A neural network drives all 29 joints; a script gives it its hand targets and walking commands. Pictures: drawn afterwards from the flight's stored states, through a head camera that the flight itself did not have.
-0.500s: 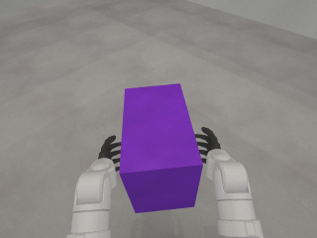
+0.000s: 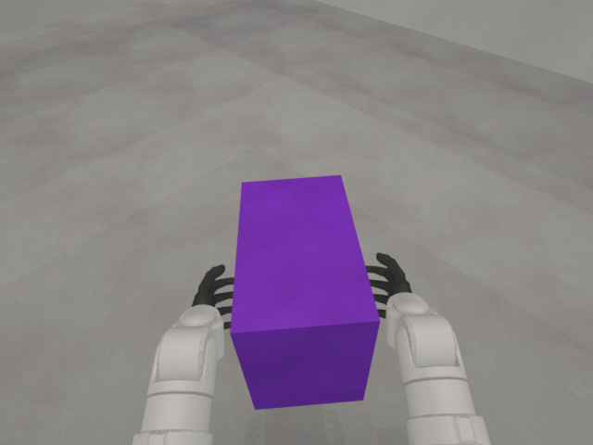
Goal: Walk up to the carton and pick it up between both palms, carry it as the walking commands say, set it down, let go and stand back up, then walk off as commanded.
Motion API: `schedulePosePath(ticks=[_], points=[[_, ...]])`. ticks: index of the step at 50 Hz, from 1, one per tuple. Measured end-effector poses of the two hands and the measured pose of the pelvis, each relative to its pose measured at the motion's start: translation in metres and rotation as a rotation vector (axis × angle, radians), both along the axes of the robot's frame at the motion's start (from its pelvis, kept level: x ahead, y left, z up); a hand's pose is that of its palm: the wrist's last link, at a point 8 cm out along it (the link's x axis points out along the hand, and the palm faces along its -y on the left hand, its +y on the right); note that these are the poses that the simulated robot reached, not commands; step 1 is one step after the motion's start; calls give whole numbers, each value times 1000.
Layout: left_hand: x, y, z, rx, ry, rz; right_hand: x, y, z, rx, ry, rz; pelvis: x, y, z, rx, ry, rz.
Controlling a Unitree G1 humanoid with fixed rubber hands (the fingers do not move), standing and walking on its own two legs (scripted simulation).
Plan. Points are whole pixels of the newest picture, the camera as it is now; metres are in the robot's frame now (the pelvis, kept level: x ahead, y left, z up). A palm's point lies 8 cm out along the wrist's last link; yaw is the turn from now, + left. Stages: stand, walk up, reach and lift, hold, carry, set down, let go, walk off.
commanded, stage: carry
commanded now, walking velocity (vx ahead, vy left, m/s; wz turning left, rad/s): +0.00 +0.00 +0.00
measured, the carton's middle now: (300, 286) +0.37 +0.00 -0.03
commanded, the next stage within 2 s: none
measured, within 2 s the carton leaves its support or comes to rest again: neither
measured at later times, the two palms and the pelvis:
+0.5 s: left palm (192, 314) +0.28 +0.15 +0.03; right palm (383, 300) +0.29 -0.11 +0.04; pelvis +0.00 +0.02 +0.00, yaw +0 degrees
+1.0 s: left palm (178, 318) +0.28 +0.17 +0.03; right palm (370, 302) +0.29 -0.10 +0.04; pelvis +0.00 +0.04 +0.00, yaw +0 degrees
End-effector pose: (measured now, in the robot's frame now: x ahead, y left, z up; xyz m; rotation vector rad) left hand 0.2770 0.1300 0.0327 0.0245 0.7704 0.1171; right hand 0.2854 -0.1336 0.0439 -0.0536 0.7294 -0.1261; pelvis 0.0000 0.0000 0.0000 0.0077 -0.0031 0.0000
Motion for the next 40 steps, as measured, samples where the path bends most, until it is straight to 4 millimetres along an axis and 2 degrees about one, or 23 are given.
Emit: schedulePosePath(ticks=[4,21,31,40], points=[[1,2,0,5,7,2,-1,2,-4,14,7,-6,0,2,0,-3,3,1],[6,16,2,5,-28,8,10,16,3,-3,-34,15,3,12,0,-10,7,-2],[-2,22,-6,0,-1,-12,-2,22,-2,-9,-11,11,2,22,-2,-9,-11,-7],[-1,29,-10,6,10,-21,1,29,-4,-29,-5,21,1,29,-1,-13,-2,-2]])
